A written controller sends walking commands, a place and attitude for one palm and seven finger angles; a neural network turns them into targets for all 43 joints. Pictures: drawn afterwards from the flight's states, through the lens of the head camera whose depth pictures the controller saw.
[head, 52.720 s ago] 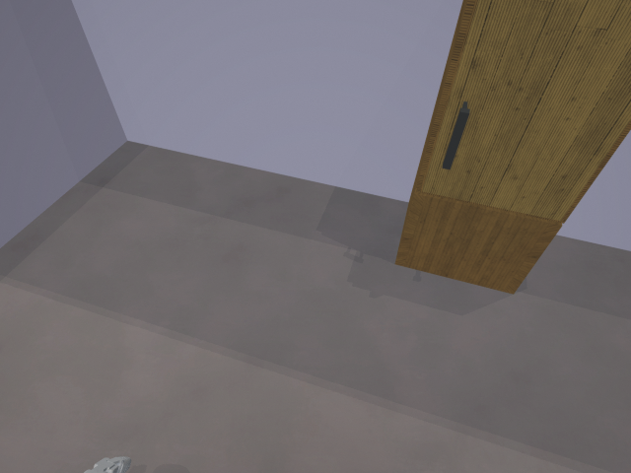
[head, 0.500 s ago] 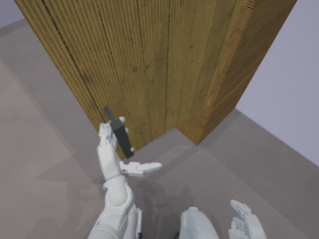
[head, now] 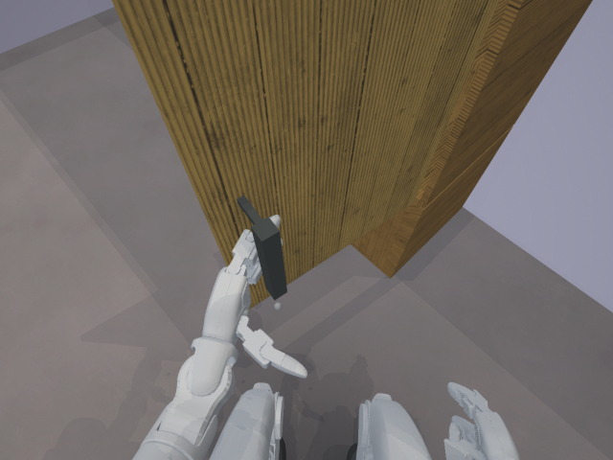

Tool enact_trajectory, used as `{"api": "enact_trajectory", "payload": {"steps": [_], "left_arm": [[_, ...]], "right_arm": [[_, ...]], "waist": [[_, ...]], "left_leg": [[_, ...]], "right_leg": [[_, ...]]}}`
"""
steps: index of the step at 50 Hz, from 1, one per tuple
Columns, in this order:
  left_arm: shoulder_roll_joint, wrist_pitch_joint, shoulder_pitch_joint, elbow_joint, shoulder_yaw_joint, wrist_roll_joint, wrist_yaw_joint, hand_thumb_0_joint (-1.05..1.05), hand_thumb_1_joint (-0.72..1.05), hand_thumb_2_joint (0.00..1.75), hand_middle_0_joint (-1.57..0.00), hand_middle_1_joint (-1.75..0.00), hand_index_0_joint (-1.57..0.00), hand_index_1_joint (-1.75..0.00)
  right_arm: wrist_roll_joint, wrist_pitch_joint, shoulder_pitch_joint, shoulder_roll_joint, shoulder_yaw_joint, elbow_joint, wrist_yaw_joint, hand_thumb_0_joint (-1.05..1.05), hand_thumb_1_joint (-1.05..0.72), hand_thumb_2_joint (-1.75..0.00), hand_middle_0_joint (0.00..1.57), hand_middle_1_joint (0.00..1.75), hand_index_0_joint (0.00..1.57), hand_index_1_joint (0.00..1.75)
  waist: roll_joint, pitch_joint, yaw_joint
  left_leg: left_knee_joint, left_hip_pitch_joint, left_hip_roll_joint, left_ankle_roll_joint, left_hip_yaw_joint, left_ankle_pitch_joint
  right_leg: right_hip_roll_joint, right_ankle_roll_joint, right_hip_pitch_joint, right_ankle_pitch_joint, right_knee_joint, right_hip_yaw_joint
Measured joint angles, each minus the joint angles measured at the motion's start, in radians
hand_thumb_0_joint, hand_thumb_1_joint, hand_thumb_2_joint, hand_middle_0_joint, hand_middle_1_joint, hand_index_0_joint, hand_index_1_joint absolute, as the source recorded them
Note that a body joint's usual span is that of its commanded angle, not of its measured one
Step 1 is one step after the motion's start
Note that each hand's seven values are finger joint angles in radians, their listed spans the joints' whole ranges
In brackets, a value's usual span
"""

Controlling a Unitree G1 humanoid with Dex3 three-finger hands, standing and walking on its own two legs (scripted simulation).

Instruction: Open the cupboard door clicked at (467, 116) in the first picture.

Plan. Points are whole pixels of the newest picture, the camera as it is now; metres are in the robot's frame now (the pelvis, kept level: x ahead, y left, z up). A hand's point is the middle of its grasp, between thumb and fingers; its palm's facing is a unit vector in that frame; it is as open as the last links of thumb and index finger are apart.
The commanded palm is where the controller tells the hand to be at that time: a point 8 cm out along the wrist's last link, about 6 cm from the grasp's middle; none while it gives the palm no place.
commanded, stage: slide the hand sideways off the handle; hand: left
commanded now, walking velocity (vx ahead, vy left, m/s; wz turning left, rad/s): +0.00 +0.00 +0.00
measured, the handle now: (262, 252) +0.37 +0.08 +0.02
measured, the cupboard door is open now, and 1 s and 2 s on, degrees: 82 82 82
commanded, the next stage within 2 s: draw the hand back to the body in 0.98 s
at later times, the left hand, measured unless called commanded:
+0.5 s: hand (255, 331) +0.27 +0.08 +0.02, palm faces -0.06 -1.00 -0.02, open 16.3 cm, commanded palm +0.25 +0.14 +0.02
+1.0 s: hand (211, 361) +0.23 +0.13 +0.01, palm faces -0.06 -1.00 -0.04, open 16.3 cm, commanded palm +0.22 +0.18 +0.02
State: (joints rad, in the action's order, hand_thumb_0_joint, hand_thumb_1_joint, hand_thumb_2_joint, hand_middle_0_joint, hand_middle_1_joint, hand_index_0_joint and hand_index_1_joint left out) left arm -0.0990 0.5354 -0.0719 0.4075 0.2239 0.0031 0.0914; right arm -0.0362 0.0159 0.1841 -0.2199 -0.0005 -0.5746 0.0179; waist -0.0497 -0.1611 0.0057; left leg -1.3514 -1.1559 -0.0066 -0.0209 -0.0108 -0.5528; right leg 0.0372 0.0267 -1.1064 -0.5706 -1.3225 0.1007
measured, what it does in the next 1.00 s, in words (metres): stands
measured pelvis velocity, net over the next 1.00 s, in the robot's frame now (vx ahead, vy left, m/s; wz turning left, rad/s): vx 0.01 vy -0.02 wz -0.01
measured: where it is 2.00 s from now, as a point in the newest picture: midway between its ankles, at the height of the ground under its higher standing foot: outside the picture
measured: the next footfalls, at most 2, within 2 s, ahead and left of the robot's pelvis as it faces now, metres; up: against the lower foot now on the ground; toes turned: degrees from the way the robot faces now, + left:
none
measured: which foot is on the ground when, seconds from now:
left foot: down 0.00-1.00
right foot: down 0.00-1.00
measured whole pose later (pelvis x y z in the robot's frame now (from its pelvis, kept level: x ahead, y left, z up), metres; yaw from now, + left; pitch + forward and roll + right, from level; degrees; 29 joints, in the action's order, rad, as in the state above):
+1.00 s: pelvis +0.01 -0.02 -0.02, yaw -1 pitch +22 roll -2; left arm -0.18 0.48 0.39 0.01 -0.04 -0.20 -0.21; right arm 0.00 0.05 0.17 -0.24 0.01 -0.48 -0.03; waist -0.03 -0.19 -0.02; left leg -1.43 -1.21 -0.03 0.01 -0.03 -0.61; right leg 0.01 0.06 -1.16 -0.63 -1.41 0.12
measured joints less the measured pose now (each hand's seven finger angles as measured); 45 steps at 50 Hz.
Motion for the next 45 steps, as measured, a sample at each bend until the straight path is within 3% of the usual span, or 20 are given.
{"api": "enact_trajectory", "payload": {"steps": [2, 4, 8, 12, 16, 24, 32, 45], "left_arm": [[0.027, -0.031, 0.005, -0.013, -0.002, -0.056, -0.029, -0.02, -0.5, 0.3, -0.19, -0.36, -0.14, -0.36], [0.062, -0.053, 0.02, -0.028, -0.015, -0.076, -0.023, -0.02, -0.5, 0.3, -0.17, -0.34, -0.15, -0.35], [0.088, -0.051, 0.06, -0.065, -0.016, -0.031, 0.016, -0.02, -0.5, 0.3, -0.13, -0.32, -0.18, -0.34], [0.075, -0.022, 0.087, -0.096, -0.013, 0.022, 0.037, -0.02, -0.5, 0.3, -0.13, -0.31, -0.17, -0.32], [0.051, -0.029, 0.117, -0.131, -0.023, 0.027, 0.026, -0.02, -0.5, 0.3, -0.14, -0.31, -0.16, -0.31], [0.016, -0.051, 0.245, -0.254, -0.056, -0.035, -0.034, -0.02, -0.5, 0.3, -0.16, -0.31, -0.16, -0.3], [-0.007, -0.042, 0.305, -0.292, -0.1, -0.065, -0.116, -0.02, -0.5, 0.3, -0.15, -0.3, -0.15, -0.3], [-0.069, -0.051, 0.439, -0.398, -0.243, -0.177, -0.245, -0.02, -0.5, 0.3, -0.15, -0.3, -0.17, -0.31]], "right_arm": [[0.016, -0.002, 0.003, -0.009, 0.0, 0.01, -0.003, 0.01, -0.9, -0.9, 0.2, 0.3, 0.2, 0.3], [0.021, -0.005, 0.007, -0.011, 0.0, 0.023, -0.003, 0.01, -0.9, -0.9, 0.2, 0.3, 0.2, 0.3], [0.013, -0.009, 0.017, -0.006, -0.001, 0.054, 0.011, 0.01, -0.9, -0.9, 0.2, 0.3, 0.2, 0.3], [0.005, -0.017, 0.011, 0.002, -0.003, 0.072, 0.024, 0.01, -0.9, -0.9, 0.2, 0.3, 0.2, 0.3], [0.006, -0.032, -0.003, 0.007, -0.006, 0.081, 0.025, 0.01, -0.9, -0.9, 0.2, 0.3, 0.2, 0.3], [0.016, -0.031, -0.012, 0.013, -0.015, 0.094, 0.007, 0.01, -0.9, -0.9, 0.2, 0.3, 0.2, 0.3], [0.019, -0.007, -0.02, 0.006, -0.014, 0.1, -0.011, 0.01, -0.9, -0.9, 0.2, 0.3, 0.2, 0.3], [0.034, 0.021, -0.011, -0.008, 0.006, 0.095, -0.04, 0.01, -0.9, -0.9, 0.2, 0.3, 0.2, 0.3]], "waist": [[-0.004, 0.006, 0.0], [0.001, 0.003, 0.002], [0.019, -0.014, 0.007], [0.032, -0.019, 0.007], [0.032, -0.012, -0.002], [0.019, -0.009, -0.023], [0.025, -0.02, -0.024], [0.025, -0.028, -0.024]], "left_leg": [[0.007, 0.009, 0.0, -0.006, 0.008, 0.003], [0.017, 0.014, 0.0, -0.011, 0.019, 0.007], [0.018, 0.005, 0.001, -0.015, 0.034, 0.008], [-0.007, -0.016, -0.001, -0.014, 0.036, -0.003], [-0.028, -0.027, -0.004, -0.009, 0.031, -0.013], [-0.015, -0.007, -0.007, 0.001, 0.019, -0.018], [-0.035, -0.025, -0.012, 0.017, 0.001, -0.033], [-0.062, -0.034, -0.026, 0.035, -0.018, -0.056]], "right_leg": [[0.0, -0.006, 0.007, 0.006, 0.008, -0.008], [0.001, -0.011, 0.007, 0.013, 0.014, -0.018], [0.002, -0.015, -0.012, 0.013, 0.007, -0.034], [0.001, -0.013, -0.035, 0.001, -0.022, -0.036], [-0.002, -0.008, -0.045, -0.009, -0.041, -0.032], [-0.007, 0.001, -0.023, -0.016, -0.028, -0.02], [-0.013, 0.016, -0.037, -0.036, -0.048, -0.004], [-0.027, 0.031, -0.043, -0.059, -0.069, 0.012]]}}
